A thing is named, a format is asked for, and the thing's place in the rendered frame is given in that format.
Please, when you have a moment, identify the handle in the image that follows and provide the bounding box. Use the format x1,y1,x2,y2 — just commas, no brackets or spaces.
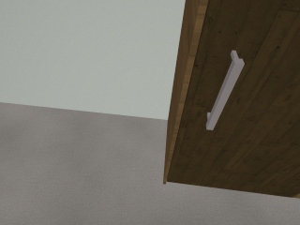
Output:
206,50,245,130

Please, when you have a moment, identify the wardrobe door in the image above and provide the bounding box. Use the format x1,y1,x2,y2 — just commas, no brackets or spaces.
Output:
167,0,300,198

